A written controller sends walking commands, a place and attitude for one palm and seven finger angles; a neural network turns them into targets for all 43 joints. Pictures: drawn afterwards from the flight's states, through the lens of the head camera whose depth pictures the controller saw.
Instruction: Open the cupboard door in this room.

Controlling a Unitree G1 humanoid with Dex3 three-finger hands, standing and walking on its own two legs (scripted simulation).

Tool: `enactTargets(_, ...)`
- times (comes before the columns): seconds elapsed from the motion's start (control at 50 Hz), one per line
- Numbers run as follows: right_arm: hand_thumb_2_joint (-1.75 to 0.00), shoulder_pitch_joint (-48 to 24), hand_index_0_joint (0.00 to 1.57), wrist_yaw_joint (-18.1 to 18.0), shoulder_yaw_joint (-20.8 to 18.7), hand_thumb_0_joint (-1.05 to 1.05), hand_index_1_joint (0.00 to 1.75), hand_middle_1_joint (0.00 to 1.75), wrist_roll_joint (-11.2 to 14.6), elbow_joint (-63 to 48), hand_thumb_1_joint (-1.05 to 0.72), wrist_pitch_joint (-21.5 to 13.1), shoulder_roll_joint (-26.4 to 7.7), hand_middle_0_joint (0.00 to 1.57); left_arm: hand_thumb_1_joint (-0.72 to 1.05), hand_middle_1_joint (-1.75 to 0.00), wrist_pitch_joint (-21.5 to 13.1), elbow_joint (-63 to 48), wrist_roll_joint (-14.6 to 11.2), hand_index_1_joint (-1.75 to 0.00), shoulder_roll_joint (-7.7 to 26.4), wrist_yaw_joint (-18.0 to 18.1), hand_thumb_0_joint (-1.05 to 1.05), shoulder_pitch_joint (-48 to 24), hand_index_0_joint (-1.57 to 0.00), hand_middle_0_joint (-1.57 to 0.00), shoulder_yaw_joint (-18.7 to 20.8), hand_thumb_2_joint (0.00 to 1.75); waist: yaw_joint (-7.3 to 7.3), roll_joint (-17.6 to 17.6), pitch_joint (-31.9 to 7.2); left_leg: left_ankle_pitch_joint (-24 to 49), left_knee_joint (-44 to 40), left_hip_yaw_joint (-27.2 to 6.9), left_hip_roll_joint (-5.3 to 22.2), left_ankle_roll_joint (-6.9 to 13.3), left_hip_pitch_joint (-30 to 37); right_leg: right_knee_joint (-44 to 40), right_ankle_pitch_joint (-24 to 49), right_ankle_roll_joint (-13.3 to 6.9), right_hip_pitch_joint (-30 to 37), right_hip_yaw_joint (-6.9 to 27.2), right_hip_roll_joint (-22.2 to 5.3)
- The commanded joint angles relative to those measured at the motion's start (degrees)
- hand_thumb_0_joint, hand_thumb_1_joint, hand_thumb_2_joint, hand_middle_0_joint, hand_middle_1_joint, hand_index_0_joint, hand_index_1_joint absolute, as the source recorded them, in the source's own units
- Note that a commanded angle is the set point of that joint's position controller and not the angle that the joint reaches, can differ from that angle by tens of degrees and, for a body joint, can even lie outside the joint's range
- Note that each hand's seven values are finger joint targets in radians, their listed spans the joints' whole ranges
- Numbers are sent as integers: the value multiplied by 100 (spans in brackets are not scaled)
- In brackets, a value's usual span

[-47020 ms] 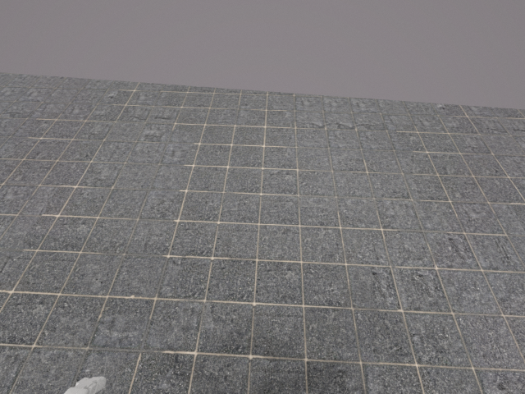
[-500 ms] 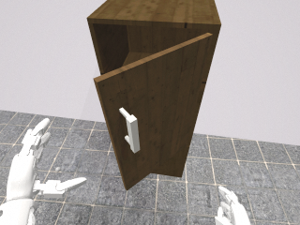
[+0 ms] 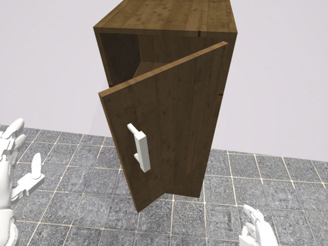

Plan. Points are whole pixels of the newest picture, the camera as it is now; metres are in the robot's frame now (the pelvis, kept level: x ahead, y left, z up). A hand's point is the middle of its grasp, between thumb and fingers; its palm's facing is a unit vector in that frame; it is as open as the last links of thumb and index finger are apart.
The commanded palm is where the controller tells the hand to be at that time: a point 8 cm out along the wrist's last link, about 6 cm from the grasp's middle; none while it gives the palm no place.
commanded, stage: draw the hand back to the body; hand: left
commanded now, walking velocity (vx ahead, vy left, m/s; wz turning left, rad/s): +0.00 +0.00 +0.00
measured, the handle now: (138, 148) +0.33 +0.12 +0.07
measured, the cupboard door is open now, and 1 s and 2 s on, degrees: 47 47 47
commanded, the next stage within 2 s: step back with the hand held close in 0.30 s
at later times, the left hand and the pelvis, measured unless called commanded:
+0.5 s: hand (37, 176) +0.18 +0.26 +0.16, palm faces +0.47 -0.78 -0.41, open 7.4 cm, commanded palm +0.13 +0.29 +0.17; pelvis -0.01 -0.01 +0.00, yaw +0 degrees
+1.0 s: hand (7, 210) +0.12 +0.29 +0.15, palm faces +0.41 -0.76 -0.50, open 7.4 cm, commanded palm +0.06 +0.32 +0.17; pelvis -0.08 +0.02 -0.02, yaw +0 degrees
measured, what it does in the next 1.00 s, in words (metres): shifts its weight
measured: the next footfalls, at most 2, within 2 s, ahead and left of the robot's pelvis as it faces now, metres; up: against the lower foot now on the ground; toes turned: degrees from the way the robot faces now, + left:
right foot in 1.54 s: -0.22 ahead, -0.10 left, +0.00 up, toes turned -1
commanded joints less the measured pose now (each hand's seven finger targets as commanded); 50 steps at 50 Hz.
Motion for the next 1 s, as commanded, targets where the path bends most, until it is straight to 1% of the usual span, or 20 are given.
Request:
enactTargets(0.0,-90,-673,20,-59,-247,0,30,30,41,-919,-90,-317,-584,20,90,-30,-399,-1288,-5,-30,1002,76,0,-548,-20,-20,496,90,-43,33,-547,1807,-298,-22,24,36,-341,-199,1206,-45,423,180,-66)
enactTargets(0.06,-90,-679,20,-52,-242,0,30,30,26,-898,-90,-344,-589,20,90,-30,-415,-1350,13,-30,1093,100,0,-513,-20,-20,574,90,-12,132,-588,1872,-317,-60,11,3,-361,-184,1223,-68,496,167,-60)
enactTargets(0.12,-90,-691,20,-55,-238,0,30,30,38,-898,-90,-334,-558,20,90,-30,-415,-1259,-8,-30,1083,95,0,-488,-20,-20,592,90,-16,-113,-444,1715,-339,-49,24,22,-410,-227,1114,-46,408,171,-45)
enactTargets(0.18,-90,-720,20,-70,-235,0,30,30,41,-883,-90,-341,-540,20,90,-30,-419,-1142,-23,-30,1054,82,0,-481,-20,-20,591,90,-20,-83,-312,1542,-354,-25,24,36,-430,-289,988,-40,326,194,-56)
enactTargets(0.28,-90,-713,20,-65,-235,0,30,30,33,-868,-90,-384,-551,20,90,-30,-472,-1227,-9,-30,1046,77,0,-561,-20,-20,562,90,-26,79,-374,1438,-387,-43,8,27,-417,-314,859,-47,358,192,-60)
enactTargets(0.34,-90,-724,20,-60,-257,0,30,30,43,-870,-90,-393,-548,20,90,-30,-487,-1225,-17,-30,1045,67,0,-532,-20,-20,556,90,-25,-128,-435,1413,-361,-23,11,52,-380,-332,845,-30,351,213,-51)
enactTargets(0.38,-90,-731,20,-66,-239,0,30,30,33,-855,-90,-414,-548,20,90,-30,-489,-1218,-12,-30,1071,78,0,-555,-20,-20,581,90,-18,47,-362,1359,-398,-45,7,33,-432,-339,779,-40,344,204,-57)
enactTargets(0.4,-90,-781,20,-66,-230,0,30,30,35,-927,-90,-469,-561,20,90,-30,-573,-1853,-20,-30,1299,109,0,-984,-20,-20,693,90,-5,152,-668,1408,-359,-80,-23,43,-328,-319,875,-38,470,241,-66)
enactTargets(0.42,-90,-630,20,-67,-211,0,30,30,121,-1114,-90,-331,-670,20,90,-30,-767,-1886,-6,-30,1907,140,0,-1147,-20,-20,1368,90,-298,-99,23,946,-164,-164,66,140,-851,-624,953,-30,-285,671,-294)
enactTargets(0.44,-90,-579,20,-65,-249,0,30,30,75,-1002,-90,-210,-590,20,90,-30,-748,-1274,1,-30,1423,79,0,-383,-20,-20,1072,90,-304,-494,-83,903,-34,-209,65,142,-839,-656,909,-41,-320,633,-416)
enactTargets(0.46,-90,-608,20,-41,-272,0,30,30,80,-1085,-90,-137,-638,20,90,-30,-770,-1402,21,-30,1378,47,0,-273,-20,-20,1025,90,-300,-353,-120,1075,-10,-208,39,122,-878,-586,1185,-76,-305,592,-434)
enactTargets(0.52,-90,-581,20,-37,-335,0,30,30,71,-1164,-90,20,-713,20,90,-30,-797,-1399,5,-30,1170,23,0,282,-20,-20,831,90,-355,-143,-643,1460,92,-161,128,82,-884,-304,1605,-50,-179,533,-510)
enactTargets(0.56,-90,-600,20,-68,-362,0,30,30,89,-1196,-90,90,-709,20,90,-30,-783,-1422,-11,-30,1237,60,0,453,-20,-20,898,90,-348,-121,-844,1739,99,-187,182,68,-915,-147,1829,-30,-104,453,-513)
enactTargets(0.64,-90,-568,20,-91,-440,0,30,30,150,-1329,-90,222,-715,20,90,-30,-774,-1698,-14,-30,1433,121,0,579,-20,-20,1071,90,-369,-490,-1106,1858,207,-204,242,56,-1089,99,2062,1,-70,476,-512)
enactTargets(0.66,-90,-605,20,-110,-441,0,30,30,144,-1341,-90,236,-719,20,90,-30,-784,-1824,-16,-30,1526,143,0,560,-20,-20,1152,90,-358,-310,-1154,1925,202,-222,241,44,-1142,175,2123,-24,-38,474,-530)
enactTargets(0.72,-90,-578,20,-122,-455,0,30,30,151,-1425,-90,255,-699,20,90,-30,-800,-1952,-3,-30,1514,187,0,713,-20,-20,1156,90,-360,-215,-1130,1817,198,-266,301,71,-1356,361,1979,5,-113,491,-506)
enactTargets(0.76,-90,-587,20,-134,-469,0,30,30,146,-1433,-90,252,-713,20,90,-30,-818,-2078,13,-30,1602,212,0,684,-20,-20,1241,90,-353,-201,-1111,1514,176,-308,326,98,-1549,398,1746,8,-133,543,-502)
enactTargets(0.84,-90,-483,20,-121,-465,0,30,30,147,-1479,-90,194,-746,20,90,-30,-879,-2125,60,-30,1514,263,0,668,-20,-20,1196,90,-382,-83,-842,473,7,-457,436,219,-2158,555,930,30,-261,636,-437)
enactTargets(0.92,-90,-428,20,-112,-461,0,30,30,125,-1559,-90,100,-821,20,90,-30,-981,-2193,171,-30,1462,286,0,543,-20,-20,1255,90,-385,268,-580,-1203,-462,-772,680,431,-3444,1180,319,87,235,574,-258)
enactTargets(0.98,-90,-392,20,-122,-456,0,30,30,109,-1581,-90,15,-803,20,90,-30,-1057,-2203,245,-30,1418,285,0,359,-20,-20,1268,90,-401,280,-442,-1817,-519,-883,780,537,-4073,1558,324,116,461,591,-200)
